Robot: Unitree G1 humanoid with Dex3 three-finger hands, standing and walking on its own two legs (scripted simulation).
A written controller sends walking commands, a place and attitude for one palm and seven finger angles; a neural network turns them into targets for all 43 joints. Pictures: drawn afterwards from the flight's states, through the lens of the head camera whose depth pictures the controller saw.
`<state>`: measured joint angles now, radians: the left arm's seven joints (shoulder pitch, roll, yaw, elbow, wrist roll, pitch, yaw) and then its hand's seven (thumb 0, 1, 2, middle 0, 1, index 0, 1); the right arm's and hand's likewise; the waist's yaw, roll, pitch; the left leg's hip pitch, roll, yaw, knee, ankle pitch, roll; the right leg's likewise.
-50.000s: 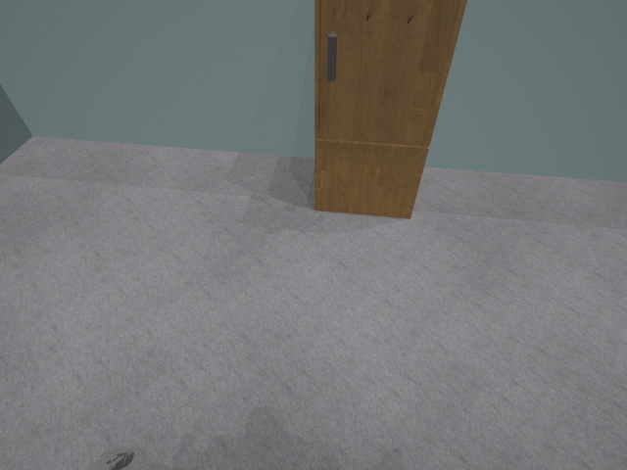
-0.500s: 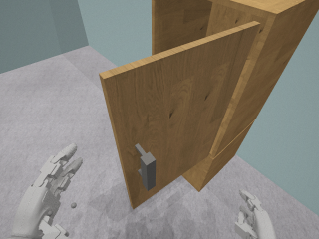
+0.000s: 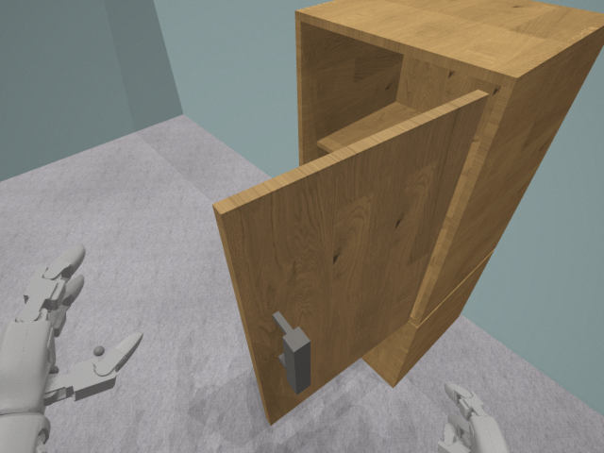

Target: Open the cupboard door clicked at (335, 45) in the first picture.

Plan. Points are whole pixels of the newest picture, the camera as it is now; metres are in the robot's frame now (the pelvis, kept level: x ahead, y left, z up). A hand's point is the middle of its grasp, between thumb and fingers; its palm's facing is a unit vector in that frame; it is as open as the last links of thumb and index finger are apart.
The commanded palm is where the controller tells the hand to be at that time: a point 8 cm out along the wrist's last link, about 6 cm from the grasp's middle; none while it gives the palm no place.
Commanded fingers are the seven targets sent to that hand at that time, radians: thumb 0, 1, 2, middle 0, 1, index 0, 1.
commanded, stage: draw the hand back to the body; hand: left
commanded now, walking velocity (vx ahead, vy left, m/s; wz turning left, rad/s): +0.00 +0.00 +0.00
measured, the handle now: (289, 351) +0.27 +0.06 -0.02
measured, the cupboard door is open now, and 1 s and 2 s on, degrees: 84 84 84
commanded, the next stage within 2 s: step back with the hand held close in 0.56 s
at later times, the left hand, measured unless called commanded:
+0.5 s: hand (108, 340) +0.18 +0.21 +0.16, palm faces +0.42 -0.82 -0.39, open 7.5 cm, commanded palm +0.13 +0.25 +0.18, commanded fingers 0.00 0.90 0.90 -0.20 -0.30 -0.20 -0.30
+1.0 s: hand (131, 334) +0.19 +0.20 +0.15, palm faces +0.29 -0.82 -0.49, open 7.4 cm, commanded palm +0.13 +0.25 +0.18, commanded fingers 0.00 0.90 0.90 -0.20 -0.30 -0.20 -0.30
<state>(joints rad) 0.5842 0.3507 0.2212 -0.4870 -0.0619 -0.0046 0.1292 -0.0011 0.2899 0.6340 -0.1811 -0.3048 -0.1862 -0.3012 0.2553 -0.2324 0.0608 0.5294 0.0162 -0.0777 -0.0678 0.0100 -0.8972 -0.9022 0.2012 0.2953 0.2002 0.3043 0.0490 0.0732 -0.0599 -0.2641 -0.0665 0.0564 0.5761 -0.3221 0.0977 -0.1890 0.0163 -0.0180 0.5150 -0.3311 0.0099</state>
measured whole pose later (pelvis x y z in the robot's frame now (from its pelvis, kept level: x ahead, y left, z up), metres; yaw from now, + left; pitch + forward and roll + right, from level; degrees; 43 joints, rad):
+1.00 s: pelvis -0.02 -0.05 +0.01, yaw -3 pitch +0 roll -1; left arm 0.55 0.40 0.35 -0.46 -0.05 -0.11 0.11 0.01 0.89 0.90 -0.21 -0.31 -0.21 -0.30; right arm 0.15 -0.26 -0.02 0.55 0.02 0.03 -0.07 0.01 -0.90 -0.90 0.20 0.29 0.20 0.30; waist 0.01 0.04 0.03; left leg -0.24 -0.01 0.08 0.47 -0.23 0.05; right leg -0.19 0.08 0.01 0.43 -0.24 -0.04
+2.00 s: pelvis -0.22 +0.03 -0.02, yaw -4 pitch -1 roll -3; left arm 0.43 0.38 0.44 -0.44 -0.04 -0.17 0.17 0.01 0.89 0.90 -0.21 -0.31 -0.22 -0.30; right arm 0.30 -0.25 -0.01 0.69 0.00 -0.06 -0.10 0.01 -0.90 -0.90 0.20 0.30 0.20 0.30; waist 0.04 -0.04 -0.11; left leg -0.42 -0.01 -0.01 0.74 -0.31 0.04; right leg -0.10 -0.01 -0.02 0.60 -0.48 0.02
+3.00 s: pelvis -0.23 +0.04 -0.02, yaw -4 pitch +2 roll +2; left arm 0.29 0.30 0.11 0.43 0.03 0.05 0.02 0.00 0.91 0.90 -0.19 -0.30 -0.20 -0.30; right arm 0.16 -0.30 -0.01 0.81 -0.04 -0.03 -0.01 0.01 -0.90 -0.90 0.20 0.29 0.20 0.30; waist -0.01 0.05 -0.02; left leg -0.40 -0.05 0.01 0.68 -0.32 0.02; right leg -0.25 -0.02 0.00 0.74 -0.49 -0.01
